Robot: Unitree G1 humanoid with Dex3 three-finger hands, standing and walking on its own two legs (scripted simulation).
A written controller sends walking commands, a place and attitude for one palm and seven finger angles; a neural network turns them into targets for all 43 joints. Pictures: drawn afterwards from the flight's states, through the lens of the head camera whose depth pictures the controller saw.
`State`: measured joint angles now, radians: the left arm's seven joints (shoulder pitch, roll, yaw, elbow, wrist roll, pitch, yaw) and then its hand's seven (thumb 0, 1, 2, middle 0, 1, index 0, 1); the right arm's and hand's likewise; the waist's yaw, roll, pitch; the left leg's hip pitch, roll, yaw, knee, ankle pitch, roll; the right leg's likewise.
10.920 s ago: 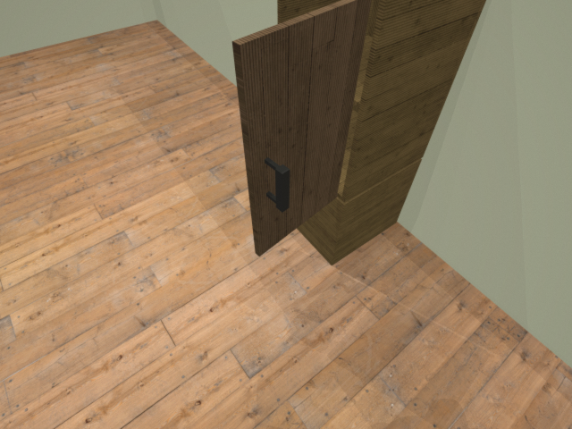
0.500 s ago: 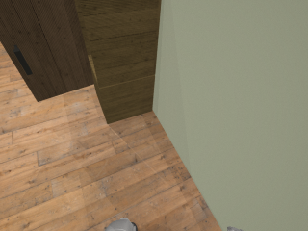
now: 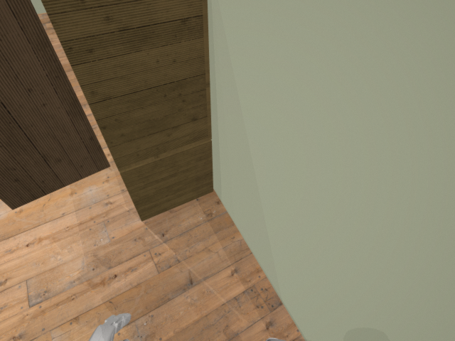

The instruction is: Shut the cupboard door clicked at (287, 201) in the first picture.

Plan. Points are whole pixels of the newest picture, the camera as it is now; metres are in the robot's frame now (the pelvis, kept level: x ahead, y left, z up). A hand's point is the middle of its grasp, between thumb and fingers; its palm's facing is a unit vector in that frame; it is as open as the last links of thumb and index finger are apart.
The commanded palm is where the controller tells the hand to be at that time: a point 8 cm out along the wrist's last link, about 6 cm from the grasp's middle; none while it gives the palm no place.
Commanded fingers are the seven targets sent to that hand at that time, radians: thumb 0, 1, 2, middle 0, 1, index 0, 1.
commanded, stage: turn to face it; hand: left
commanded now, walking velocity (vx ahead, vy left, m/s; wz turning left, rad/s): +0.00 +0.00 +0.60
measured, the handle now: out of the picture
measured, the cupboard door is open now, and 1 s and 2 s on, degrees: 98 98 98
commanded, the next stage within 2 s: take the last steps up to it in 0.98 s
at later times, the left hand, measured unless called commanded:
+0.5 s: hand out of the picture +0.09 +0.26 -0.18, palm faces +0.31 -0.92 -0.24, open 7.3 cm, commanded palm none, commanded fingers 0.00 0.90 0.90 -0.20 -0.30 -0.20 -0.30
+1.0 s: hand out of the picture +0.08 +0.16 -0.15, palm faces +0.50 -0.83 -0.25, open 7.4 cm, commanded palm none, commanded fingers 0.00 0.90 0.90 -0.20 -0.30 -0.20 -0.30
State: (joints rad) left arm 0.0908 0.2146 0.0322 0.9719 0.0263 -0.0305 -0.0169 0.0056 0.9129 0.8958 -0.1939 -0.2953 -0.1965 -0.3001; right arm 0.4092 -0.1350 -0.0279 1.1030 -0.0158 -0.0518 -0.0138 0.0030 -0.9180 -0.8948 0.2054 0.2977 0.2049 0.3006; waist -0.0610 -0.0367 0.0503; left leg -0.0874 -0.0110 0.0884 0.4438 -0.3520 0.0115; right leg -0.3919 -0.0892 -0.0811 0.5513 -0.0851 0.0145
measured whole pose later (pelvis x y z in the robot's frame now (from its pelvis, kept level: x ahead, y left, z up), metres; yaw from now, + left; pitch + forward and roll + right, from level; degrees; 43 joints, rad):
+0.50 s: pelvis +0.07 +0.03 +0.00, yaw +16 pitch +2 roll -1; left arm 0.17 0.28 0.08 0.95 0.03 0.05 0.01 0.00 0.92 0.90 -0.20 -0.30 -0.20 -0.30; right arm 0.15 -0.23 -0.06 0.90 -0.02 0.01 0.00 0.00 -0.91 -0.89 0.20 0.30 0.20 0.30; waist 0.00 -0.06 0.05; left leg -0.39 0.00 0.06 0.59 -0.24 0.05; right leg -0.51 -0.10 -0.04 1.15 -0.42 0.07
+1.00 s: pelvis +0.13 -0.03 +0.01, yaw +30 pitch +1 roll +3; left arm 0.24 0.16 0.02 0.92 0.02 0.00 0.02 0.01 0.91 0.89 -0.20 -0.30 -0.20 -0.30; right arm 0.13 -0.24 -0.07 0.97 -0.01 0.07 0.02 0.01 -0.91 -0.90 0.20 0.30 0.20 0.30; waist 0.00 0.00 0.10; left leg -0.45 -0.01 0.01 0.99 -0.45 -0.06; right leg -0.20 -0.08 -0.11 0.49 -0.30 -0.02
